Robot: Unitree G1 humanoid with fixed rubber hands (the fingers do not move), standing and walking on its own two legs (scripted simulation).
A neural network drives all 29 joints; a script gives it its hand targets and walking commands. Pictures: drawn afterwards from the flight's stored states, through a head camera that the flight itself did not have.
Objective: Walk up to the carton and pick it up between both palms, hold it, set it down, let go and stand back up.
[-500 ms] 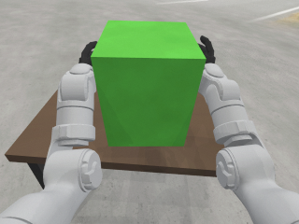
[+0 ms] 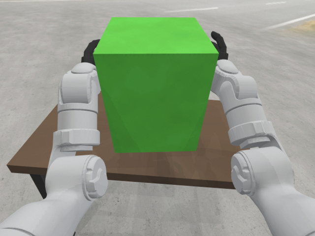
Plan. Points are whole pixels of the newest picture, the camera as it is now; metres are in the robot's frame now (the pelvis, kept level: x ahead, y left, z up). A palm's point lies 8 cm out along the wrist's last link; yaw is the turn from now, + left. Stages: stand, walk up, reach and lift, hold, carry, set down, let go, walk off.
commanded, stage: hold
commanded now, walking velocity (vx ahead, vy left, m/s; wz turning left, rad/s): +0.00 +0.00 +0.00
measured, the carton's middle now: (154, 85) +0.37 +0.01 +0.25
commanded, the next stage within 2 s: none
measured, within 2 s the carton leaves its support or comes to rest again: neither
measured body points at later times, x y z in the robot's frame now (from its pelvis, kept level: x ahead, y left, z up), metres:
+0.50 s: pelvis +0.01 +0.00 +0.00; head -0.08 +0.02 +0.44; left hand +0.39 +0.16 +0.29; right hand +0.40 -0.13 +0.32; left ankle +0.02 +0.15 -0.75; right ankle +0.01 -0.14 -0.75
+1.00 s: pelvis +0.01 +0.00 +0.00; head -0.07 +0.02 +0.44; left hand +0.39 +0.16 +0.28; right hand +0.40 -0.13 +0.31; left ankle +0.02 +0.15 -0.75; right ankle +0.01 -0.14 -0.75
